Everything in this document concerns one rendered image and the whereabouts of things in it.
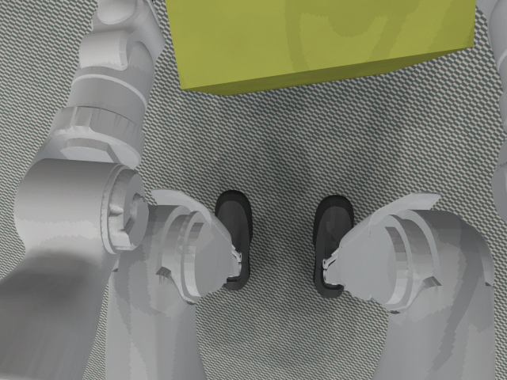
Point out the carton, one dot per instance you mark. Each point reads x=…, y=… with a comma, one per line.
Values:
x=231, y=47

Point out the robot left forearm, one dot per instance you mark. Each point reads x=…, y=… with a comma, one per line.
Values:
x=110, y=91

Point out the left robot upper arm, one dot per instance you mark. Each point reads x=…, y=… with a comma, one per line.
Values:
x=74, y=218

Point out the right robot shin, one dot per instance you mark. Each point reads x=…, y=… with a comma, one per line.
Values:
x=347, y=269

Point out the robot right forearm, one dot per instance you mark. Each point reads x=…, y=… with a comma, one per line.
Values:
x=495, y=12

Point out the right robot upper arm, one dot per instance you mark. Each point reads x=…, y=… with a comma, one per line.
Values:
x=499, y=183

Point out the left robot foot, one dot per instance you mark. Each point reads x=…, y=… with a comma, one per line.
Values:
x=234, y=212

